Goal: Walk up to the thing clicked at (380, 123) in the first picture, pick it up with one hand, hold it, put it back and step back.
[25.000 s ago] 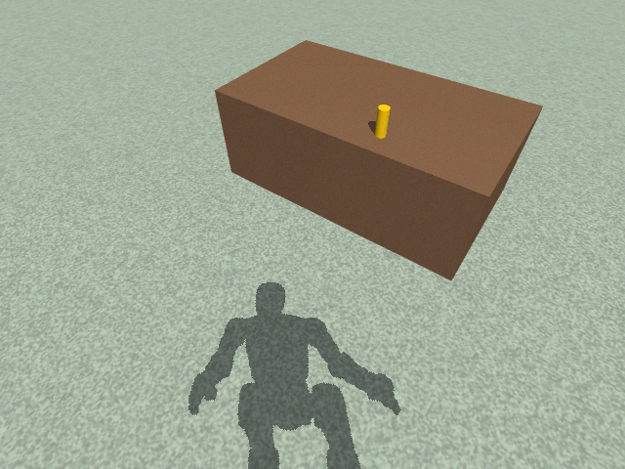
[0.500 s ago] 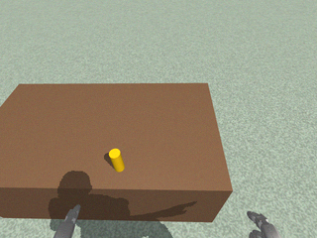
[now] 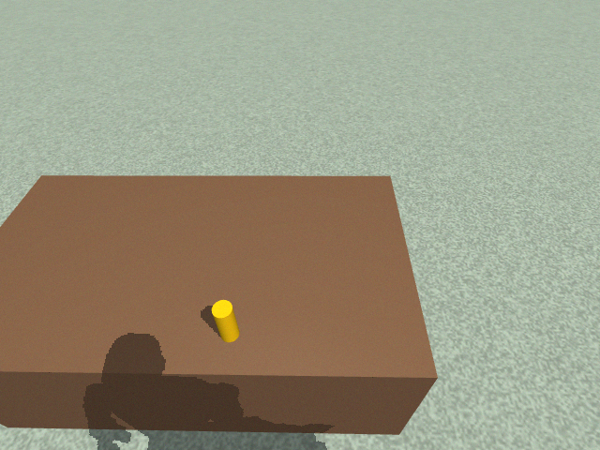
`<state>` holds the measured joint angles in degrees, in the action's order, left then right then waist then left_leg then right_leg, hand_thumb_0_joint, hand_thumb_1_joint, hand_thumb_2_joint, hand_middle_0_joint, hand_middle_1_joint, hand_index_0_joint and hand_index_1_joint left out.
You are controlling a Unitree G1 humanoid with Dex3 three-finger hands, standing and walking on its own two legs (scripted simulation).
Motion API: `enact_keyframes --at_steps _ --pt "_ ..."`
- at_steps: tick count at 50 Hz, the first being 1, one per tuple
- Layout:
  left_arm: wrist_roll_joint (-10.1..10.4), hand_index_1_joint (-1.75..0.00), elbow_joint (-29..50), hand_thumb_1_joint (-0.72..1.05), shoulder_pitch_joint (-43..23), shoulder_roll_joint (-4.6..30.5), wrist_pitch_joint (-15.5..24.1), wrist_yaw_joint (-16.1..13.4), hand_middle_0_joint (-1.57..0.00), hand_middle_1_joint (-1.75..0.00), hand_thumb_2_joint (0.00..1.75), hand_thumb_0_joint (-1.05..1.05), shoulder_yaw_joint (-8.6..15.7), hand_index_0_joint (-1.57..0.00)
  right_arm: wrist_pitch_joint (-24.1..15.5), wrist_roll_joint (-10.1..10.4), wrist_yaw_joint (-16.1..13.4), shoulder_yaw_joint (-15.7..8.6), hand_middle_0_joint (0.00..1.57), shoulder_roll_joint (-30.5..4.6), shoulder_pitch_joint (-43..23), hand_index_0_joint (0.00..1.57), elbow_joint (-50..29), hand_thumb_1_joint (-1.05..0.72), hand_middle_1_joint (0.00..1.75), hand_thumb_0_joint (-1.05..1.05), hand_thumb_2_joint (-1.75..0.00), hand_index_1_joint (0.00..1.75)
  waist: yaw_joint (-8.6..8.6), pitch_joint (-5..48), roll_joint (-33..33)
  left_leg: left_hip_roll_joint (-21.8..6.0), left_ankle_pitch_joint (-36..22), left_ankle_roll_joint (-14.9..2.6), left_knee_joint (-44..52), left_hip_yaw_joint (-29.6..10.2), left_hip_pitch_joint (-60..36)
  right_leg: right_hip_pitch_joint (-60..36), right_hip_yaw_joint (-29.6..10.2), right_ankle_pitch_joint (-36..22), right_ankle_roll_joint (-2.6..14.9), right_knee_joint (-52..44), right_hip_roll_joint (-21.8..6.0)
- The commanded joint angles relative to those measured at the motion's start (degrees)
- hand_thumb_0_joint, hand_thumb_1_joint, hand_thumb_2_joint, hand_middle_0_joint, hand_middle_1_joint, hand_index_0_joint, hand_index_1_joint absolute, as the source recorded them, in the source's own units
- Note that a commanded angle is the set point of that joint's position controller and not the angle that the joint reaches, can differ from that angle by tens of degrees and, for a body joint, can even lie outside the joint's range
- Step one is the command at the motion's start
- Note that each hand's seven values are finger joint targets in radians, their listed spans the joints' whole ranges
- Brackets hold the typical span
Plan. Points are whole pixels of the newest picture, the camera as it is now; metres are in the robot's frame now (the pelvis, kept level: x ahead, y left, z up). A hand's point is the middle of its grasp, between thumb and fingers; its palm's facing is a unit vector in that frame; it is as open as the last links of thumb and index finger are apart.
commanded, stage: stand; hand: left
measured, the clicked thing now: (226, 321) +0.45 +0.19 -0.26
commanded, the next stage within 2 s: step back in 1.94 s
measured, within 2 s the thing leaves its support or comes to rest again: neither
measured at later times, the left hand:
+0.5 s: hand out of the picture +0.05 +0.26 -0.15, palm faces -0.03 -0.94 -0.34, open 7.4 cm
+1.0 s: hand out of the picture +0.08 +0.26 -0.15, palm faces -0.04 -0.94 -0.34, open 7.4 cm
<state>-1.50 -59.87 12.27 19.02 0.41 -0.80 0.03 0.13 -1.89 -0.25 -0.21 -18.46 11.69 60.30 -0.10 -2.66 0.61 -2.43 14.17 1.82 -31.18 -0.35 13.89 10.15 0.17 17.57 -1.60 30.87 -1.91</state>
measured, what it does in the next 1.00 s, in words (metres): stands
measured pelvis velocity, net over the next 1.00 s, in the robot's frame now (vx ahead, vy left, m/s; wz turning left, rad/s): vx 0.01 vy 0.02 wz -0.02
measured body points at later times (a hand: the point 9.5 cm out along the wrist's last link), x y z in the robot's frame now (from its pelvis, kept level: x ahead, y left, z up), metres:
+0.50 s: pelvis +0.00 +0.01 +0.01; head +0.00 +0.01 +0.46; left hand +0.05 +0.31 -0.13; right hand +0.06 -0.29 -0.12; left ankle +0.03 +0.14 -0.73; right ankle -0.01 -0.14 -0.73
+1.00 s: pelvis +0.01 +0.02 +0.01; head +0.01 +0.01 +0.46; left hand +0.08 +0.31 -0.12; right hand +0.08 -0.29 -0.12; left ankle +0.03 +0.14 -0.73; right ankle -0.01 -0.14 -0.73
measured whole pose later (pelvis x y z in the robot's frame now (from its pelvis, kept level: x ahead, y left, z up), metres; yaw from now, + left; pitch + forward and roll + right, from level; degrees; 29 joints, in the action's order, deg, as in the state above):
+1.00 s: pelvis +0.01 +0.02 +0.01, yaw -1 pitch -3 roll +0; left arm -1.1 -66.2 6.8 19.2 0.4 -0.1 0.3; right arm -0.5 -1.0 -0.1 -0.2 -19.7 6.2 65.6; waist 0.1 -3.1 0.1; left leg -1.4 9.8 0.7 -20.7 1.6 7.6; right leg 4.0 -1.2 12.1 -3.0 19.4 -3.0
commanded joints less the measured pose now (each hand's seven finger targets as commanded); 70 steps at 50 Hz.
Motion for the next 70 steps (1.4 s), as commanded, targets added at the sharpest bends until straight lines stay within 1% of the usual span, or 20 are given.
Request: enact_keyframes --at_steps 1,4,12,15,18,19,24,28,29,30,35,41,45,46,50,53,58,63,66,70 --pt "0.30 -0.30 0.71 0.90 -2.03 11.42 1.27 -0.84 -0.20 -0.30 0.90 0.00 2.35 -0.20 -1.74 0.58 -0.93 -2.40 0.20 -11.83 -3.00 0.20 -2.08 -0.90 0.30 0.00 -0.90 0.30 -0.18 0.52 1.07 -3.91 -2.93 -3.22 9.71 -5.46 -1.97 -0.17 -4.19 -6.90 2.91 -9.70 -3.72" --pt "0.35 -0.30 -0.69 0.90 -3.19 11.65 1.25 -0.83 -0.20 -0.30 0.90 0.00 2.30 -0.20 -1.85 0.64 -1.04 -2.31 0.20 -11.45 -3.77 0.20 -1.07 -0.90 0.30 0.00 -0.90 0.30 -0.23 0.67 0.38 -3.89 -5.17 -2.93 10.54 -4.77 -3.29 -0.88 -4.30 -8.35 2.76 -10.96 -4.09" --pt "0.27 -0.30 -3.16 0.90 -5.36 11.40 0.98 -0.45 -0.20 -0.30 0.90 0.00 2.16 -0.20 -1.69 0.78 -0.95 -2.27 0.20 -11.84 -4.77 0.20 0.82 -0.90 0.30 0.00 -0.90 0.30 0.00 -0.87 0.59 -4.03 -1.00 -2.54 14.09 -5.06 -3.01 -1.71 -3.67 -5.82 2.01 -12.95 -4.15" --pt "0.21 -0.30 -3.56 0.90 -6.09 11.76 1.11 -0.46 -0.20 -0.30 0.90 0.00 2.25 -0.20 -1.71 0.85 -0.94 -2.40 0.20 -11.90 -5.12 0.20 1.15 -0.90 0.30 0.00 -0.90 0.30 0.21 0.66 -0.38 -4.17 -3.61 -2.70 13.77 -4.67 -4.51 -2.11 -4.02 -7.43 2.00 -13.55 -4.69" --pt "0.31 -0.30 -4.09 0.90 -6.42 11.59 1.03 -0.39 -0.20 -0.30 0.90 0.00 2.17 -0.20 -1.62 0.84 -0.87 -2.35 0.20 -11.80 -5.47 0.20 1.72 -0.90 0.30 0.00 -0.90 0.30 0.28 0.30 0.25 -4.16 -2.59 -2.65 14.10 -4.44 -4.54 -2.12 -4.06 -7.30 1.94 -13.92 -4.74" --pt "0.25 -0.30 -4.21 0.90 -5.83 11.71 1.06 -0.43 -0.20 -0.30 0.90 0.00 2.26 -0.20 -1.59 0.84 -0.88 -2.52 0.20 -12.36 -6.09 0.20 1.64 -0.90 0.30 0.00 -0.90 0.30 -0.06 1.07 0.18 -4.47 -3.13 -2.82 13.97 -4.55 -5.69 -2.06 -4.04 -7.72 1.90 -14.16 -4.80" --pt "0.26 -0.30 -4.45 0.90 -6.37 11.76 1.10 -0.42 -0.20 -0.30 0.90 0.00 2.27 -0.20 -1.67 0.93 -0.75 -2.39 0.20 -12.18 -6.49 0.20 1.79 -0.90 0.30 0.00 -0.90 0.30 0.22 1.52 -0.28 -4.44 -5.76 -2.80 13.84 -3.94 -6.54 -2.26 -4.16 -9.39 1.86 -14.28 -5.11" --pt "0.32 -0.30 -4.53 0.90 -6.18 12.02 1.09 -0.34 -0.20 -0.30 0.90 0.00 2.21 -0.20 -1.54 1.05 -0.71 -2.42 0.20 -12.71 -6.56 0.20 2.13 -0.90 0.30 0.00 -0.90 0.30 0.42 1.04 -0.56 -4.33 -4.17 -2.78 14.26 -4.05 -6.18 -2.22 -4.15 -8.70 1.71 -14.88 -5.00" --pt "0.26 -0.30 -4.45 0.90 -6.08 11.77 1.16 -0.35 -0.20 -0.30 0.90 0.00 2.20 -0.20 -1.59 0.96 -0.73 -2.43 0.20 -12.91 -7.22 0.20 1.92 -0.90 0.30 0.00 -0.90 0.30 0.23 2.12 -0.21 -4.64 -6.08 -3.01 13.61 -3.86 -7.24 -2.62 -4.22 -10.61 1.78 -14.73 -5.29" --pt "0.29 -0.30 -4.57 0.90 -6.05 11.88 1.10 -0.36 -0.20 -0.30 0.90 0.00 2.20 -0.20 -1.54 1.04 -0.74 -2.41 0.20 -12.93 -6.97 0.20 2.07 -0.90 0.30 0.00 -0.90 0.30 0.40 1.63 -0.31 -4.45 -5.35 -2.87 13.95 -3.85 -6.94 -2.33 -4.15 -10.32 1.73 -14.67 -5.20" --pt "0.39 -0.30 -4.44 0.90 -6.12 11.97 1.00 -0.37 -0.20 -0.30 0.90 0.00 2.34 -0.20 -1.62 1.00 -0.77 -2.43 0.20 -13.17 -6.93 0.20 2.32 -0.90 0.30 0.00 -0.90 0.30 0.38 2.40 -0.27 -4.78 -7.76 -2.98 13.79 -3.52 -7.96 -2.89 -4.28 -11.88 1.81 -14.43 -5.36" --pt "0.50 -0.30 -4.09 0.90 -6.17 11.69 0.94 -0.30 -0.20 -0.30 0.90 0.00 2.17 -0.20 -1.88 1.20 -0.75 -2.27 0.20 -13.04 -7.35 0.20 2.30 -0.90 0.30 0.00 -0.90 0.30 0.21 3.29 -0.13 -5.05 -13.73 -2.82 13.21 -3.15 -8.84 -4.07 -3.95 -15.07 1.56 -14.10 -5.40" --pt "0.51 -0.30 -3.92 0.90 -6.41 11.93 1.04 -0.30 -0.20 -0.30 0.90 0.00 2.34 -0.20 -1.71 1.17 -0.71 -2.30 0.20 -13.24 -7.10 0.20 2.30 -0.90 0.30 0.00 -0.90 0.30 0.28 2.64 -0.77 -4.89 -11.88 -2.91 13.48 -3.04 -8.38 -4.10 -3.89 -14.78 1.33 -14.69 -5.51" --pt "0.49 -0.30 -3.71 0.90 -6.56 12.09 1.03 -0.34 -0.20 -0.30 0.90 0.00 2.40 -0.20 -1.65 1.12 -0.71 -2.33 0.20 -13.19 -7.47 0.20 2.05 -0.90 0.30 0.00 -0.90 0.30 0.29 2.89 -0.75 -4.99 -12.94 -2.96 13.31 -2.93 -8.87 -3.96 -3.87 -15.52 1.46 -14.46 -5.54" --pt "0.57 -0.30 -3.69 0.90 -6.61 12.24 0.74 -0.20 -0.20 -0.30 0.90 0.00 2.55 -0.20 -1.62 1.06 -0.62 -2.32 0.20 -13.13 -6.96 0.20 2.20 -0.90 0.30 0.00 -0.90 0.30 0.31 1.19 0.04 -4.93 -7.00 -2.72 14.95 -3.32 -7.09 -3.26 -3.96 -10.75 1.77 -15.00 -5.33" --pt "0.50 -0.30 -3.40 0.90 -6.58 12.30 0.89 -0.07 -0.20 -0.30 0.90 0.00 2.63 -0.20 -1.76 1.12 -0.54 -2.44 0.20 -13.29 -7.61 0.20 1.89 -0.90 0.30 0.00 -0.90 0.30 0.23 1.93 -0.45 -4.98 -8.27 -2.91 14.59 -3.33 -7.71 -3.34 -3.98 -12.08 1.73 -14.89 -5.40" --pt "0.56 -0.30 -3.06 0.90 -6.95 12.24 0.74 -0.05 -0.20 -0.30 0.90 0.00 2.75 -0.20 -1.79 1.02 -0.56 -2.59 0.20 -13.46 -7.37 0.20 1.94 -0.90 0.30 0.00 -0.90 0.30 0.38 1.57 -0.01 -5.07 -5.89 -2.81 15.33 -3.58 -7.68 -2.67 -4.03 -10.46 2.01 -14.82 -5.30" --pt "0.58 -0.30 -2.61 0.90 -6.62 12.44 1.08 0.03 -0.20 -0.30 0.90 0.00 2.70 -0.20 -1.92 1.22 -0.45 -2.54 0.20 -13.13 -7.46 0.20 1.65 -0.90 0.30 0.00 -0.90 0.30 0.31 3.02 -0.88 -5.14 -10.73 -2.98 13.92 -2.97 -8.95 -3.27 -4.33 -13.38 1.84 -15.05 -5.59" --pt "0.63 -0.30 -2.58 0.90 -6.88 12.39 0.95 0.00 -0.20 -0.30 0.90 0.00 2.68 -0.20 -1.76 1.19 -0.42 -2.48 0.20 -13.16 -7.18 0.20 1.85 -0.90 0.30 0.00 -0.90 0.30 0.56 2.02 -0.45 -5.00 -8.72 -2.73 14.43 -3.03 -8.12 -2.87 -4.23 -12.03 1.91 -15.01 -5.50" --pt "0.65 -0.30 -2.51 0.90 -6.87 12.77 1.02 -0.01 -0.20 -0.30 0.90 0.00 2.68 -0.20 -1.61 1.21 -0.36 -2.58 0.20 -13.12 -7.26 0.20 1.86 -0.90 0.30 0.00 -0.90 0.30 0.79 2.11 -1.43 -4.98 -9.09 -2.65 14.07 -3.04 -8.72 -2.40 -4.25 -11.78 1.91 -15.37 -5.43"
